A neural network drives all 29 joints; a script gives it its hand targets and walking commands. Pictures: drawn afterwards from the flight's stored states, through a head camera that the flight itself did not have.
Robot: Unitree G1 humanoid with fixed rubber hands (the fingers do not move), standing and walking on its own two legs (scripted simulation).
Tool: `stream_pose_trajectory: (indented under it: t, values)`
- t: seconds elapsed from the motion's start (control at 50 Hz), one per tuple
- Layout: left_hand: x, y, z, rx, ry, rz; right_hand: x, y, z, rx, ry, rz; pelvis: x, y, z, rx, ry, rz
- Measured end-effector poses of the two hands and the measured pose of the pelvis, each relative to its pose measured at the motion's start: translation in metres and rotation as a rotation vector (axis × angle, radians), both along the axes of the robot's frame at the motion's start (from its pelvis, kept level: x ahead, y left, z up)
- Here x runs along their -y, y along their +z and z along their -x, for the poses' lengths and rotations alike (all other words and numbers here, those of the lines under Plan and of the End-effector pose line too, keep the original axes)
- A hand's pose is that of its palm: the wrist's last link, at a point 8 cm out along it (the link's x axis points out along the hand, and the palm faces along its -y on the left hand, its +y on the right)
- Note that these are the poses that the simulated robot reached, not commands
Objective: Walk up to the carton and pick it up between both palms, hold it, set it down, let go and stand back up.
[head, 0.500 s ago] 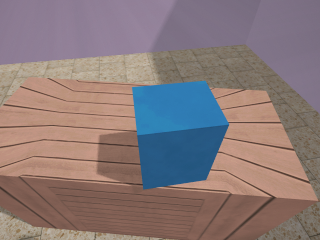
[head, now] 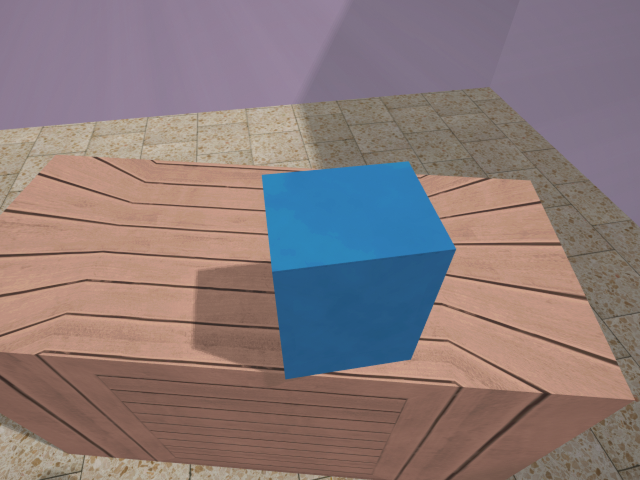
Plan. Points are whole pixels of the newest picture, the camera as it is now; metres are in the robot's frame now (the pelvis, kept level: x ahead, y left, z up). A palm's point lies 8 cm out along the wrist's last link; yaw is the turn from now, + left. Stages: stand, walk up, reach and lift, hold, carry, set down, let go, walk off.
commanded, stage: walk up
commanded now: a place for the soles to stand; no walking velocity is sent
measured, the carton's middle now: (343, 276) +0.40 -0.02 +0.02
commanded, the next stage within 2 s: reach and lift in 0.84 s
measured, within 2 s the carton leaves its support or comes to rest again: neither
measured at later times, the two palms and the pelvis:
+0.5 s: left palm out of the picture +0.11 +0.33 -0.11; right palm out of the picture +0.09 -0.29 -0.11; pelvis +0.01 +0.02 -0.01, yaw -2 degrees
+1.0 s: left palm (103, 461) +0.19 +0.30 -0.10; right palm out of the picture +0.13 -0.29 -0.12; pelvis +0.00 +0.01 -0.02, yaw -2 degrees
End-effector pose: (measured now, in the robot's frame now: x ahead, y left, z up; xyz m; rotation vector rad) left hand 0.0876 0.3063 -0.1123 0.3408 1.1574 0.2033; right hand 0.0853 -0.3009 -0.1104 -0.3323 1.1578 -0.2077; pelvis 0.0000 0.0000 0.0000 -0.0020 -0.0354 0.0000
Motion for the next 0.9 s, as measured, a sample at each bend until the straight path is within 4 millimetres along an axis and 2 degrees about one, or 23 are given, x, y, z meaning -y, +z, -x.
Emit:
stream_pose_trajectory:
  t: [0.28, 0.52, 0.68, 0.84, 0.9]
  values:
    - [-0.016, 0.000, -0.012, 0.003, -0.046, -0.033, -0.005, -0.002, 0.005, -0.024, -0.033, 0.001, -0.013, -0.004, -0.008, -0.007, -0.027, -0.002]
    - [-0.024, 0.000, -0.028, 0.014, -0.073, -0.047, -0.012, 0.000, -0.010, 0.022, -0.046, -0.002, -0.020, -0.006, -0.013, -0.003, -0.044, -0.005]
    - [-0.024, -0.001, -0.027, 0.006, -0.085, -0.051, -0.010, 0.001, -0.018, 0.047, -0.053, -0.002, -0.020, -0.007, -0.014, -0.002, -0.055, -0.005]
    - [-0.024, -0.001, -0.026, -0.004, -0.093, -0.057, -0.007, 0.001, -0.017, 0.052, -0.063, -0.001, -0.019, -0.008, -0.015, -0.003, -0.065, -0.005]
    - [-0.022, -0.001, -0.045, -0.022, -0.017, -0.064, -0.007, -0.006, -0.023, 0.079, -0.018, -0.009, -0.018, -0.014, -0.009, -0.036, -0.053, 0.004]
